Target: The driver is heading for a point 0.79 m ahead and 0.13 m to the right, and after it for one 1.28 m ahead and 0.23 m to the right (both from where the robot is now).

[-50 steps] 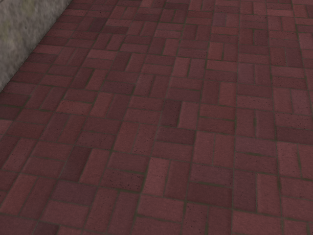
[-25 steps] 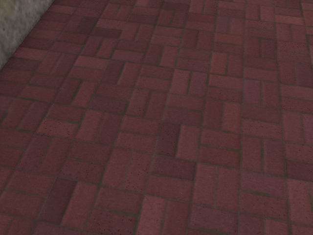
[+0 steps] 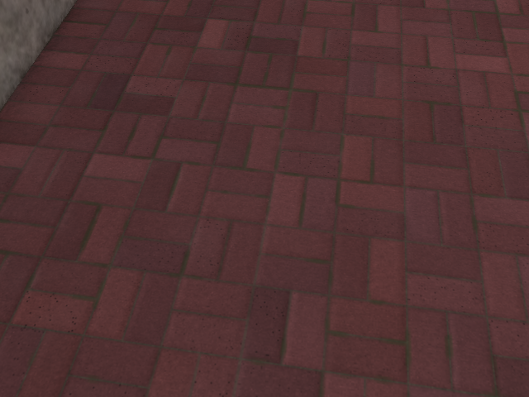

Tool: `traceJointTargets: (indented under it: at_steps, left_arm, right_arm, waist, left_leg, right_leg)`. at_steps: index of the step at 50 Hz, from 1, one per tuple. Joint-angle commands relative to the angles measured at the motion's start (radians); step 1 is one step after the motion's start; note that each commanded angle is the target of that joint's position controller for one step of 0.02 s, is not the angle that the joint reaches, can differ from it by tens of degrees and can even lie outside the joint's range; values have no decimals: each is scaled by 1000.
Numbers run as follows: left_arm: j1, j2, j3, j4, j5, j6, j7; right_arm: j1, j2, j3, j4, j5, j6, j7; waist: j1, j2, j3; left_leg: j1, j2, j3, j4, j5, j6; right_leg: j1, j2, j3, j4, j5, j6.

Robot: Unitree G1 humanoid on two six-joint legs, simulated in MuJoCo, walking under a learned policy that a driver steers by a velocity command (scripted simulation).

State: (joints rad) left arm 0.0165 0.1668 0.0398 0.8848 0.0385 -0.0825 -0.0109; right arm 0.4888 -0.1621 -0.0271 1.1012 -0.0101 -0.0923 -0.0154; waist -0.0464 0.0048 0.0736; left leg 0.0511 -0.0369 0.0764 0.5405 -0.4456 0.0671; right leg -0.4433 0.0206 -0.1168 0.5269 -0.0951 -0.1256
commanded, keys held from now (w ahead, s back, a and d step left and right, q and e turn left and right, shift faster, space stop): w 0.80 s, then w+e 0.20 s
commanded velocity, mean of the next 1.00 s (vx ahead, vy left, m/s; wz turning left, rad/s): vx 0.50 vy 0.00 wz -0.04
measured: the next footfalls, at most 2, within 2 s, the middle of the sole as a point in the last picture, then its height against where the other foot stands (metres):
left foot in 0.54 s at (235, 390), level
right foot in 1.12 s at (298, 279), level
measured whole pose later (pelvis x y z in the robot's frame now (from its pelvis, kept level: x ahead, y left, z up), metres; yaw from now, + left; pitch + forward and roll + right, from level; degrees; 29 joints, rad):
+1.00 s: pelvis +0.53 +0.02 +0.02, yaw -4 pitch +0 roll +1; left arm 0.08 0.19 0.04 0.91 0.02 -0.03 -0.04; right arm 0.45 -0.17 -0.03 1.06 -0.02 -0.11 -0.01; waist -0.04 -0.03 0.04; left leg 0.11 -0.08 0.14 0.15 -0.27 0.07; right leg -0.61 -0.06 -0.06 0.66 -0.01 -0.07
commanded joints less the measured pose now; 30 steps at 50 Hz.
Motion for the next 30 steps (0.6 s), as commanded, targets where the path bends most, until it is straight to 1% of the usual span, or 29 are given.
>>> traceJointTargets:
  at_steps: [1,2,3,4,5,6,8,9,10,11,13,16,18,21,23,24,25,26,27,28,29,30]
  left_arm:
    - [460,250,82,88,-4,11,5]
    - [334,209,68,71,-25,13,0]
    - [262,141,50,58,-27,7,-5]
    - [239,101,37,64,-24,-1,-5]
    - [248,68,25,82,-26,-7,1]
    - [271,61,21,96,-25,-14,6]
    - [330,92,24,119,-27,-28,10]
    - [348,109,26,124,-27,-31,10]
    - [367,118,26,127,-27,-31,10]
    - [388,118,24,130,-28,-31,10]
    - [431,112,18,137,-29,-29,10]
    - [482,109,12,148,-28,-29,12]
    - [520,112,10,160,-27,-30,17]
    - [552,119,9,176,-17,-25,25]
    - [538,130,12,180,-12,-23,31]
    - [517,139,15,178,-11,-22,33]
    - [502,150,18,177,-9,-21,35]
    - [483,156,19,176,-12,-16,33]
    - [469,145,15,163,-21,-16,31]
    - [516,71,-4,125,-56,-16,21]
    - [563,96,13,135,-57,-14,16]
    - [476,130,23,118,-35,-8,18]
  right_arm:
    - [93,-101,-23,-62,23,-7,10]
    - [-6,-120,-32,-93,5,-3,10]
    - [-72,-111,-30,-111,-1,-8,15]
    - [-93,-92,-31,-112,-6,-3,18]
    - [-80,-76,-31,-111,-21,10,22]
    - [-60,-55,-28,-103,-27,23,29]
    - [-80,-52,-30,-113,-30,38,38]
    - [-116,-57,-32,-127,-29,44,40]
    - [-163,-63,-32,-143,-29,48,42]
    - [-214,-70,-33,-161,-27,50,43]
    - [-306,-76,-32,-192,-21,51,45]
    - [-417,-62,-21,-228,-12,47,47]
    - [-475,-57,-15,-246,-10,45,47]
    - [-537,-67,-14,-273,-10,37,45]
    - [-531,-79,-18,-281,-10,28,42]
    - [-493,-87,-23,-272,-11,23,38]
    - [-416,-102,-31,-249,-11,18,31]
    - [-274,-118,-43,-201,-14,11,23]
    - [-103,-159,-61,-149,-32,1,13]
    - [33,-263,-88,-135,-57,-2,5]
    - [-4,-275,-94,-134,-27,16,20]
    - [-123,-232,-83,-151,-2,22,26]
  waist:
    - [156,-127,-379]
    - [105,-68,-198]
    - [88,-21,-97]
    - [57,-14,-40]
    - [28,-34,-20]
    - [15,-45,-23]
    - [5,-46,-20]
    - [5,-48,-11]
    - [12,-50,0]
    - [23,-53,11]
    - [46,-59,24]
    - [75,-66,29]
    - [93,-74,32]
    - [106,-79,41]
    - [85,-80,37]
    - [61,-85,18]
    - [27,-92,-23]
    - [-34,-75,-94]
    - [-98,-48,-189]
    - [-104,120,-329]
    - [-60,191,-384]
    - [-16,78,-230]
  left_leg:
    - [-600,-33,-94,822,-47,31]
    - [-672,40,-130,825,38,39]
    - [-663,76,-129,765,112,38]
    - [-626,106,-124,700,150,37]
    - [-576,124,-121,647,169,26]
    - [-543,129,-112,621,181,16]
    - [-563,132,-89,588,209,0]
    - [-598,139,-79,564,237,-9]
    - [-638,147,-70,532,272,-17]
    - [-675,153,-61,494,308,-25]
    - [-721,154,-43,402,370,-38]
    - [-710,131,-13,239,437,-44]
    - [-701,112,4,158,456,-36]
    - [-705,91,13,78,419,-9]
    - [-664,73,16,35,352,20]
    - [-596,49,25,13,311,39]
    - [-496,17,35,-5,276,58]
    - [-336,-13,48,-67,303,80]
    - [-81,59,-26,-85,331,115]
    - [207,344,-411,-121,238,208]
    - [261,465,-756,-252,248,290]
    - [124,421,-618,-270,173,257]
  right_leg:
    - [750,-438,798,-241,-147,-237]
    - [590,-398,639,-272,-229,-197]
    - [446,-358,527,-321,-195,-164]
    - [349,-307,432,-352,-133,-122]
    - [282,-264,358,-372,-71,-89]
    - [257,-243,313,-381,-24,-77]
    - [259,-224,262,-388,94,-79]
    - [267,-218,241,-398,116,-78]
    - [279,-212,226,-407,132,-76]
    - [296,-206,214,-414,154,-71]
    - [333,-194,191,-417,218,-60]
    - [382,-180,157,-406,305,-44]
    - [436,-189,148,-396,349,-44]
    - [537,-222,147,-359,417,-61]
    - [583,-244,141,-309,525,-62]
    - [587,-246,128,-256,648,-54]
    - [587,-243,119,-167,771,-43]
    - [566,-218,98,-7,805,-28]
    - [411,-183,77,207,625,-10]
    - [105,-64,13,574,151,30]
    - [-94,61,101,803,-416,34]
    - [-169,-18,166,831,-338,23]
Velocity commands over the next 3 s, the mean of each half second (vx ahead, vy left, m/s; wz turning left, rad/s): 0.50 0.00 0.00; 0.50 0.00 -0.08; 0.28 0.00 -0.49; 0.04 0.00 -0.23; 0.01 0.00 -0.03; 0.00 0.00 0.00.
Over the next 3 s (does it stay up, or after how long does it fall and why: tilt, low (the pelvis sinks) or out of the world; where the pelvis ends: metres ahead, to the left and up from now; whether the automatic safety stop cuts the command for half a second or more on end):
stays up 0.78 -0.02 0.02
